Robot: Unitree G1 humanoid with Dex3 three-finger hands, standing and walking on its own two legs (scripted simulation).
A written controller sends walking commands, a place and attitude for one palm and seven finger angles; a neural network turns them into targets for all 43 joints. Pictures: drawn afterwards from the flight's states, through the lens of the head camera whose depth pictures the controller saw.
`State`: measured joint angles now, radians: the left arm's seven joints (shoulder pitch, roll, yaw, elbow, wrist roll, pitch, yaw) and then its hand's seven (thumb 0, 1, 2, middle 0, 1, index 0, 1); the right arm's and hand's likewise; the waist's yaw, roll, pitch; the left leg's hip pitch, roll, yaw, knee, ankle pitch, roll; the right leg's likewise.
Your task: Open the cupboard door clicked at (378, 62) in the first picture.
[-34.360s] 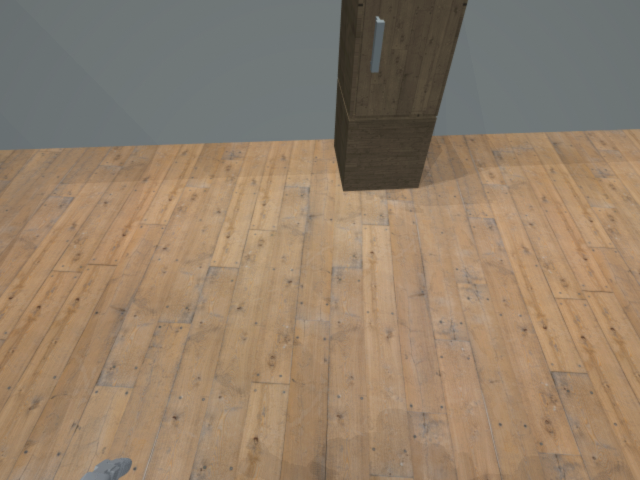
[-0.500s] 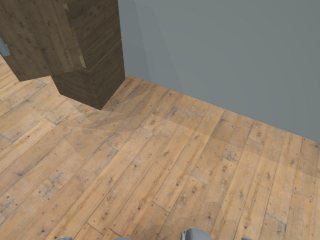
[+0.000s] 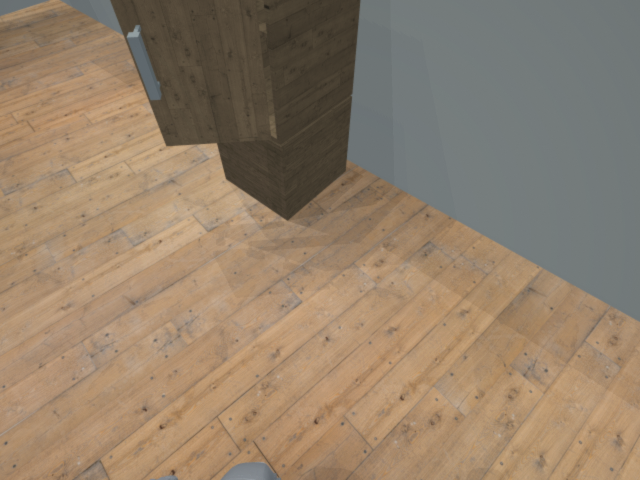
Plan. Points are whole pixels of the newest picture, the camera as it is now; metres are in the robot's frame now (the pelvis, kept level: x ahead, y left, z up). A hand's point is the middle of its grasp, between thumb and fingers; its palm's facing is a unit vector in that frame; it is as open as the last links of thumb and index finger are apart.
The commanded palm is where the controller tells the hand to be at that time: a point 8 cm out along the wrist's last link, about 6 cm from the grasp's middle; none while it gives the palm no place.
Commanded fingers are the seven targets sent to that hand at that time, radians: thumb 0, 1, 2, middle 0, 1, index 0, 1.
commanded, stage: turn to face it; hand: left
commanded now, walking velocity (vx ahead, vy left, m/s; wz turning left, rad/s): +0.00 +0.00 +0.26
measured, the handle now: (146, 63) +1.03 +0.51 -0.06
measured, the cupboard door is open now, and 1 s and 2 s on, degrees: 47 47 47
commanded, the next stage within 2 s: take the last steps up to it in 0.06 s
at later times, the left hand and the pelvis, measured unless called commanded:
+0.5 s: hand out of the picture +0.05 +0.22 -0.16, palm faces +0.17 -0.95 -0.25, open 7.4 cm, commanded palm none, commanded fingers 0.00 0.90 0.90 -0.20 -0.30 -0.20 -0.30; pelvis +0.01 +0.01 -0.01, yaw +7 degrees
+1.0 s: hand out of the picture +0.03 +0.25 -0.19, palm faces +0.29 -0.94 -0.16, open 7.4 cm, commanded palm none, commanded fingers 0.00 0.90 0.90 -0.20 -0.30 -0.20 -0.30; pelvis +0.14 +0.10 -0.02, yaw +12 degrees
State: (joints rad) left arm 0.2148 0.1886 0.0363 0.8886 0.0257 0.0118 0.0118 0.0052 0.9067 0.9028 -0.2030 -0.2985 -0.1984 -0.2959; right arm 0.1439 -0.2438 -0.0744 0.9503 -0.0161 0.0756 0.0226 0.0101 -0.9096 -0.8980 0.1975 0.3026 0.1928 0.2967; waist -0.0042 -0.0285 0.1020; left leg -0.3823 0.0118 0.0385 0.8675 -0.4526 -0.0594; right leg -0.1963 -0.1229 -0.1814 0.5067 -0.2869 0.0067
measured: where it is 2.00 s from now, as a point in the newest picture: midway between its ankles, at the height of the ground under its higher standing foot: (273, 382)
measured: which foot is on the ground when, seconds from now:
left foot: up 0.00-0.06, down 0.08-0.46, up 0.48-0.88, down 0.90-1.00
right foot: down 0.00-0.08, up 0.10-0.46, down 0.48-0.90, up 0.92-1.00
